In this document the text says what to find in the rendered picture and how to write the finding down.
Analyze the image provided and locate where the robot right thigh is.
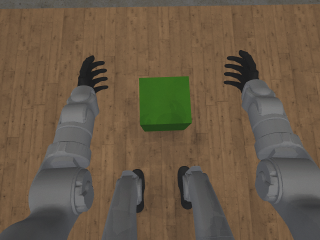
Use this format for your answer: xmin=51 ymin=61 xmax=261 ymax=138
xmin=182 ymin=171 xmax=235 ymax=240

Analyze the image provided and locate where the robot left hand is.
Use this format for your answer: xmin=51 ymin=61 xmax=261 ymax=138
xmin=77 ymin=55 xmax=108 ymax=93

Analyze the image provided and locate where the robot left foot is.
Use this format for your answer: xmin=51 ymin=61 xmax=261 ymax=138
xmin=133 ymin=169 xmax=145 ymax=213

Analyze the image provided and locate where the right robot upper arm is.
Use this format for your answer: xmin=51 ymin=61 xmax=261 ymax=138
xmin=255 ymin=157 xmax=320 ymax=240

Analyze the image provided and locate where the robot right hand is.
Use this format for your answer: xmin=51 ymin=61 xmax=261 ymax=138
xmin=223 ymin=50 xmax=259 ymax=93

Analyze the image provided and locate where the carton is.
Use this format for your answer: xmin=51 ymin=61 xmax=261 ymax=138
xmin=139 ymin=76 xmax=192 ymax=132

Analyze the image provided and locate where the robot left forearm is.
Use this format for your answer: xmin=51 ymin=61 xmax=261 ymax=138
xmin=28 ymin=85 xmax=100 ymax=210

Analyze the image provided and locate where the robot right forearm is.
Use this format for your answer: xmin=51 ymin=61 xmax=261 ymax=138
xmin=241 ymin=79 xmax=320 ymax=170

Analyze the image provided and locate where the left robot upper arm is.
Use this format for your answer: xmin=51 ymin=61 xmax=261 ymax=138
xmin=0 ymin=166 xmax=94 ymax=240

